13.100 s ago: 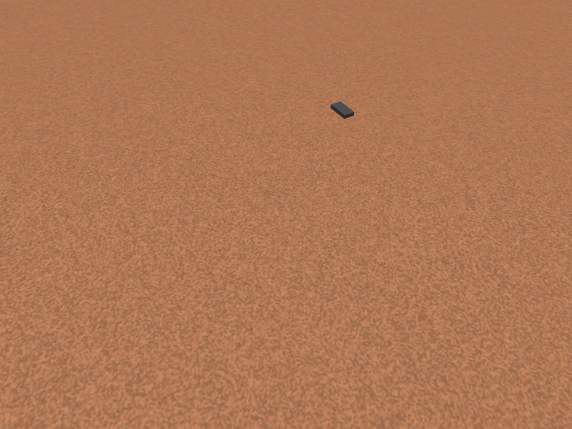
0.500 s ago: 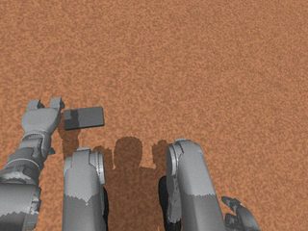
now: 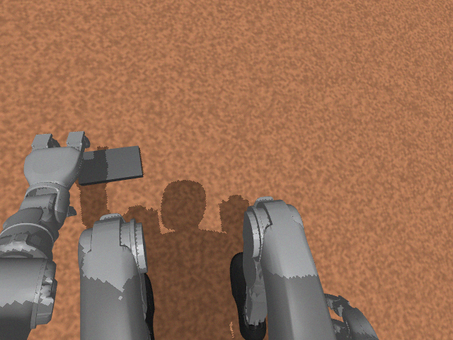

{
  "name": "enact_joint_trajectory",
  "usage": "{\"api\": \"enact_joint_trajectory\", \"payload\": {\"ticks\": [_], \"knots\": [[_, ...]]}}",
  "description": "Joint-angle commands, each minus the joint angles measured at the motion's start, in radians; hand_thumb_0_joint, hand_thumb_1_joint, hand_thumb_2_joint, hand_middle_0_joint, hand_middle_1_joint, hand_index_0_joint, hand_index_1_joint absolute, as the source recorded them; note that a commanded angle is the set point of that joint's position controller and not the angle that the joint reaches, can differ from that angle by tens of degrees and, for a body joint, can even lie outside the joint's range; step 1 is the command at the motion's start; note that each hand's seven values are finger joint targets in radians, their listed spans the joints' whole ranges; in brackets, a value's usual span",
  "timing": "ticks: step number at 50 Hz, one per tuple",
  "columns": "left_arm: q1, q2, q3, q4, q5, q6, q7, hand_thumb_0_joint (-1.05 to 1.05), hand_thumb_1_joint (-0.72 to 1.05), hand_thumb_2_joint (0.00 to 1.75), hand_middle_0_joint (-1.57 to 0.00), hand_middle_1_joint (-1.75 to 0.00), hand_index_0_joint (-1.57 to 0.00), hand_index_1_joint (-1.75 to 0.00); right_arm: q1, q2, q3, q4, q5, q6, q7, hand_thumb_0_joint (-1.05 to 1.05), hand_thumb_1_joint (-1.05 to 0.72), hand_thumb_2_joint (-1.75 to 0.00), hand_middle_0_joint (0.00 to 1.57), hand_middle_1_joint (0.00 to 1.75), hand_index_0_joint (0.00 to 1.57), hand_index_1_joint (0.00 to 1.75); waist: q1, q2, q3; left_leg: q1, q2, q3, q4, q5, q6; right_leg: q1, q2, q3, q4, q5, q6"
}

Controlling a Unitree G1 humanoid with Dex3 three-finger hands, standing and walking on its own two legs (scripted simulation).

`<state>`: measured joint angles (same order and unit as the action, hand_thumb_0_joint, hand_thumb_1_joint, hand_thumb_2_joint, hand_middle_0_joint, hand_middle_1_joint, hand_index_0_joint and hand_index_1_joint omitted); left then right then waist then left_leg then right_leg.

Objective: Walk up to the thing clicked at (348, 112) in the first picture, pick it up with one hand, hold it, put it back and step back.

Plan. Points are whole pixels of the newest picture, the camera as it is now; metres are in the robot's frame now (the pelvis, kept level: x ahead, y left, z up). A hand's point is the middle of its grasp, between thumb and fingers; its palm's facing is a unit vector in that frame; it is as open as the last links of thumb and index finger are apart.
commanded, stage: rise first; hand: left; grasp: from above
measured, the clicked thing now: (110, 165) +0.47 +0.20 -0.33
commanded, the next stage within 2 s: none
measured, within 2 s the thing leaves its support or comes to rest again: neither
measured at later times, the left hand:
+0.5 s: hand (74, 180) +0.41 +0.24 -0.20, palm faces -0.46 -0.05 -0.88, open 14.1 cm
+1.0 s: hand (75, 172) +0.43 +0.24 -0.21, palm faces -0.46 -0.06 -0.88, open 13.9 cm
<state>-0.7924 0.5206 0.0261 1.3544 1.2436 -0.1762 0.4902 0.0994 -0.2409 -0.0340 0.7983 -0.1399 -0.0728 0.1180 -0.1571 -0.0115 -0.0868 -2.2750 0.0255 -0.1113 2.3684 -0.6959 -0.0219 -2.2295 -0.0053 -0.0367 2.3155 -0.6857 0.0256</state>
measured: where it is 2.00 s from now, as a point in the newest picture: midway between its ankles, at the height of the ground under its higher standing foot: (197, 322)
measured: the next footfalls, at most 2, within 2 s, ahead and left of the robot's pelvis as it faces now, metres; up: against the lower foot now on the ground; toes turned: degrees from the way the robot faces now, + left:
none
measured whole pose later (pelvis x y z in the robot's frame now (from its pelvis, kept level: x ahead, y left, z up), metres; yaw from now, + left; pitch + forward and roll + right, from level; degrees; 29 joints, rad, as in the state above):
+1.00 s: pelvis +0.00 +0.00 -0.02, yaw -2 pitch +33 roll -6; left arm -0.89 0.58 0.05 1.52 1.26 -0.18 0.54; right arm 0.12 -0.27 0.02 0.81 -0.19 -0.11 0.18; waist -0.22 -0.01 -0.06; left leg -2.33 0.02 -0.14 2.45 -0.71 -0.03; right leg -2.28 0.00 -0.06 2.38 -0.69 0.03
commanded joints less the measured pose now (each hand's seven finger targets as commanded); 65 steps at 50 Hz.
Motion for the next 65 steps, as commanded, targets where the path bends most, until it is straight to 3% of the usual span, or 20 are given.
{"api": "enact_joint_trajectory", "payload": {"ticks": [1, 6, 7, 9, 17, 22, 24, 28, 33, 36, 40, 43, 48, 50, 52, 54, 58, 61, 63, 65], "knots": [[-0.264, 0.192, 0.03, -0.088, -0.008, 0.002, 0.047, 0.0, -0.54, 1.01, -0.08, -0.98, -0.08, -0.98, 0.187, -0.214, -0.07, -0.026, -0.004, -0.009, -0.008, 0.0, -0.9, -0.9, 0.2, 0.3, 0.2, 0.3, -0.013, 0.182, -0.664, 0.482, -0.03, 0.102, -0.23, 0.178, 0.054, 0.322, 0.03, -0.086, -0.242, 0.203, -0.061], [-0.273, 0.18, 0.026, -0.063, -0.004, 0.005, 0.054, 0.0, -0.54, 1.02, -0.08, -0.97, -0.08, -0.97, 0.189, -0.218, -0.066, -0.024, -0.007, -0.01, -0.004, 0.0, -0.9, -0.9, 0.2, 0.3, 0.2, 0.3, -0.013, 0.196, -0.647, 0.481, -0.031, 0.099, -0.232, 0.171, 0.05, 0.302, 0.032, -0.091, -0.232, 0.196, -0.064], [-0.28, 0.166, 0.004, -0.023, -0.002, 0.006, 0.052, 0.0, -0.54, 1.01, -0.08, -0.97, -0.08, -0.98, 0.185, -0.22, -0.062, -0.018, -0.008, -0.012, -0.001, 0.0, -0.89, -0.9, 0.2, 0.3, 0.2, 0.3, -0.033, 0.163, -0.615, 0.446, -0.03, 0.099, -0.218, 0.156, 0.056, 0.298, 0.036, -0.094, -0.234, 0.191, -0.061], [-0.305, 0.203, 0.033, -0.063, 0.001, 0.004, 0.058, 0.0, -0.54, 1.01, -0.09, -0.96, -0.08, -0.97, 0.192, -0.234, -0.062, -0.019, -0.009, -0.012, -0.002, 0.0, -0.89, -0.9, 0.2, 0.3, 0.2, 0.3, -0.021, 0.186, -0.652, 0.465, -0.033, 0.097, -0.223, 0.169, 0.053, 0.301, 0.032, -0.093, -0.224, 0.197, -0.062], [-0.328, 0.209, 0.025, -0.034, 0.001, -0.002, 0.072, 0.0, -0.55, 1.01, -0.07, -0.99, -0.07, -0.99, 0.183, -0.234, -0.047, -0.019, -0.017, -0.022, 0.006, 0.0, -0.9, -0.9, 0.2, 0.3, 0.2, 0.3, -0.026, 0.201, -0.631, 0.431, -0.035, 0.102, -0.206, 0.13, 0.055, 0.291, 0.036, -0.091, -0.225, 0.164, -0.062], [-0.345, 0.203, 0.029, -0.004, 0.006, 0.003, 0.083, 0.0, -0.54, 1.01, -0.07, -0.99, -0.07, -0.99, 0.193, -0.243, -0.04, -0.013, -0.028, -0.03, 0.014, 0.0, -0.9, -0.9, 0.2, 0.3, 0.2, 0.3, -0.053, 0.185, -0.605, 0.412, -0.038, 0.099, -0.197, 0.112, 0.055, 0.279, 0.035, -0.097, -0.221, 0.149, -0.06], [-0.348, 0.217, 0.035, -0.04, 0.001, 0.003, 0.086, 0.0, -0.54, 1.01, -0.07, -1.0, -0.07, -1.0, 0.194, -0.245, -0.046, -0.013, -0.024, -0.027, 0.012, 0.0, -0.9, -0.9, 0.2, 0.3, 0.2, 0.3, -0.035, 0.221, -0.657, 0.444, -0.036, 0.099, -0.2, 0.128, 0.051, 0.286, 0.034, -0.096, -0.217, 0.159, -0.063], [-0.341, 0.208, 0.029, 0.023, 0.01, 0.008, 0.087, 0.0, -0.58, 1.06, -0.08, -1.01, -0.06, -1.04, 0.201, -0.246, -0.035, -0.01, -0.031, -0.03, 0.021, 0.0, -0.9, -0.9, 0.2, 0.3, 0.2, 0.3, -0.061, 0.199, -0.613, 0.411, -0.038, 0.096, -0.186, 0.136, 0.054, 0.281, 0.034, -0.102, -0.209, 0.176, -0.061], [-0.355, 0.245, 0.051, -0.01, 0.005, 0.007, 0.087, 0.0, -0.52, 0.99, -0.07, -1.03, -0.09, -1.02, 0.205, -0.253, -0.033, -0.005, -0.034, -0.033, 0.03, 0.0, -0.9, -0.9, 0.2, 0.3, 0.2, 0.3, -0.044, 0.228, -0.659, 0.454, -0.035, 0.092, -0.182, 0.177, 0.049, 0.295, 0.037, -0.107, -0.193, 0.215, -0.062], [-0.368, 0.206, 0.018, 0.068, 0.006, 0.008, 0.085, 0.0, -0.51, 0.98, -0.08, -1.04, -0.09, -1.02, 0.193, -0.245, -0.021, 0.0, -0.044, -0.037, 0.039, 0.0, -0.9, -0.9, 0.2, 0.3, 0.2, 0.3, -0.085, 0.182, -0.585, 0.381, -0.035, 0.095, -0.159, 0.142, 0.057, 0.283, 0.041, -0.105, -0.199, 0.197, -0.055], [-0.355, 0.269, 0.067, 0.017, -0.003, 0.004, 0.087, 0.0, -0.5, 0.97, -0.07, -1.04, -0.09, -1.02, 0.21, -0.257, -0.024, -0.005, -0.039, -0.039, 0.038, 0.0, -0.9, -0.9, 0.2, 0.3, 0.2, 0.3, -0.04, 0.245, -0.653, 0.436, -0.035, 0.092, -0.177, 0.169, 0.049, 0.3, 0.036, -0.108, -0.186, 0.206, -0.061], [-0.387, 0.229, 0.03, 0.068, 0.014, 0.001, 0.086, 0.0, -0.51, 0.97, -0.07, -1.05, -0.09, -1.03, 0.206, -0.254, -0.016, 0.001, -0.05, -0.043, 0.048, 0.0, -0.9, -0.9, 0.2, 0.3, 0.2, 0.3, -0.091, 0.217, -0.599, 0.411, -0.036, 0.086, -0.164, 0.141, 0.05, 0.277, 0.041, -0.119, -0.185, 0.19, -0.06], [-0.381, 0.262, 0.049, 0.045, 0.005, -0.004, 0.085, 0.0, -0.52, 0.98, -0.07, -1.05, -0.09, -1.04, 0.211, -0.259, -0.014, -0.002, -0.046, -0.039, 0.047, 0.0, -0.9, -0.9, 0.2, 0.3, 0.2, 0.3, -0.067, 0.217, -0.627, 0.398, -0.035, 0.087, -0.166, 0.152, 0.053, 0.304, 0.043, -0.113, -0.194, 0.198, -0.058], [-0.411, 0.245, 0.029, 0.09, 0.011, -0.003, 0.083, 0.0, -0.5, 0.97, -0.07, -1.06, -0.09, -1.03, 0.211, -0.259, -0.005, 0.001, -0.057, -0.046, 0.053, 0.0, -0.9, -0.9, 0.2, 0.3, 0.2, 0.3, -0.104, 0.192, -0.581, 0.375, -0.034, 0.085, -0.149, 0.135, 0.056, 0.29, 0.045, -0.116, -0.191, 0.191, -0.054], [-0.402, 0.289, 0.055, 0.064, 0.012, -0.006, 0.089, 0.0, -0.51, 0.97, -0.07, -1.06, -0.09, -1.04, 0.211, -0.267, -0.007, -0.004, -0.049, -0.044, 0.05, 0.0, -0.9, -0.9, 0.2, 0.3, 0.2, 0.3, -0.074, 0.232, -0.61, 0.388, -0.035, 0.085, -0.157, 0.144, 0.052, 0.29, 0.042, -0.113, -0.189, 0.193, -0.059], [-0.402, 0.252, 0.033, 0.094, 0.012, -0.007, 0.085, 0.0, -0.51, 0.98, -0.07, -1.04, -0.09, -1.03, 0.215, -0.266, -0.002, 0.0, -0.057, -0.048, 0.055, 0.0, -0.9, -0.9, 0.2, 0.3, 0.2, 0.3, -0.096, 0.229, -0.594, 0.398, -0.032, 0.081, -0.155, 0.145, 0.049, 0.28, 0.044, -0.123, -0.181, 0.195, -0.058], [-0.415, 0.309, 0.064, 0.048, 0.014, -0.011, 0.09, 0.0, -0.51, 0.97, -0.07, -1.05, -0.09, -1.03, 0.213, -0.272, -0.003, -0.008, -0.051, -0.045, 0.051, 0.0, -0.9, -0.9, 0.2, 0.3, 0.2, 0.3, -0.07, 0.273, -0.639, 0.428, -0.034, 0.079, -0.165, 0.16, 0.045, 0.279, 0.043, -0.123, -0.172, 0.2, -0.062], [-0.436, 0.268, 0.03, 0.114, 0.024, -0.006, 0.089, 0.0, -0.51, 0.97, -0.07, -1.05, -0.09, -1.03, 0.205, -0.265, 0.008, -0.001, -0.063, -0.049, 0.059, 0.0, -0.9, -0.9, 0.2, 0.3, 0.2, 0.3, -0.114, 0.231, -0.563, 0.388, -0.033, 0.079, -0.15, 0.126, 0.049, 0.259, 0.048, -0.129, -0.182, 0.183, -0.059], [-0.42, 0.327, 0.072, 0.042, 0.015, -0.008, 0.092, 0.0, -0.51, 0.97, -0.07, -1.06, -0.09, -1.04, 0.216, -0.274, 0.004, -0.009, -0.058, -0.044, 0.055, 0.0, -0.9, -0.9, 0.2, 0.3, 0.2, 0.3, -0.072, 0.265, -0.634, 0.4, -0.035, 0.084, -0.157, 0.161, 0.051, 0.313, 0.046, -0.117, -0.19, 0.213, -0.056], [-0.374, 0.276, 0.051, 0.08, 0.008, 0.001, 0.088, 0.0, -0.5, 0.97, -0.08, -1.05, -0.1, -1.03, 0.217, -0.268, 0.004, -0.006, -0.06, -0.044, 0.06, 0.0, -0.9, -0.9, 0.2, 0.3, 0.2, 0.3, -0.082, 0.253, -0.631, 0.411, -0.033, 0.086, -0.15, 0.185, 0.049, 0.324, 0.046, -0.119, -0.182, 0.241, -0.053]]}}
